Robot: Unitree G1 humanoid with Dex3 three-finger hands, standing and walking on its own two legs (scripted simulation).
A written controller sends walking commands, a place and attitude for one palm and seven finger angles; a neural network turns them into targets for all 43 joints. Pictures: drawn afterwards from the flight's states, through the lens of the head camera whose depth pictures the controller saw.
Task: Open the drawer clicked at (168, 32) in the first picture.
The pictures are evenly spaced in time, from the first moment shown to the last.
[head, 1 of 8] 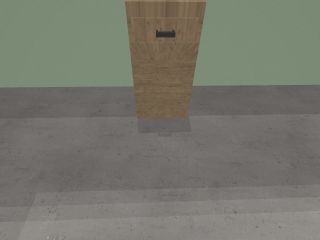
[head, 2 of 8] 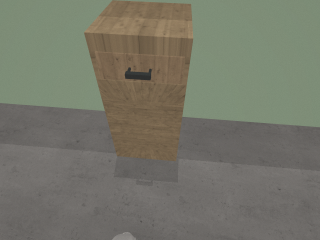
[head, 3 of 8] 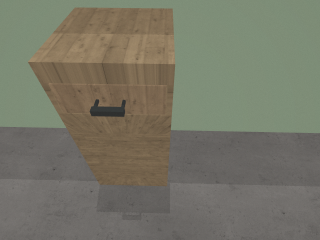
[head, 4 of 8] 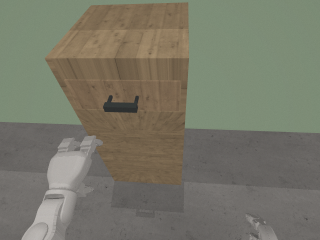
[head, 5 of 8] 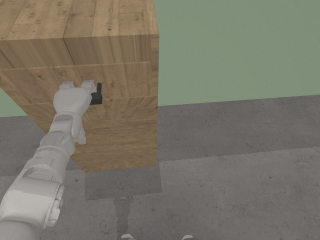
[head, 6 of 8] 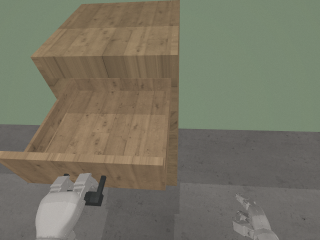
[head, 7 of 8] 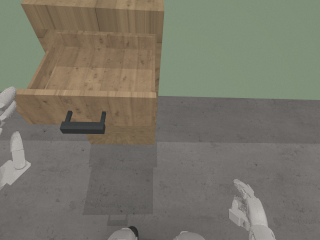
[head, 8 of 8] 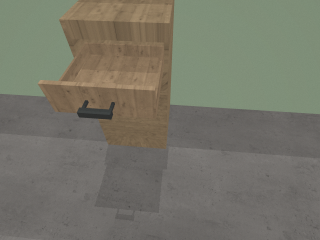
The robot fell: no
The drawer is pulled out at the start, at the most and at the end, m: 0.00 0.30 0.30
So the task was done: yes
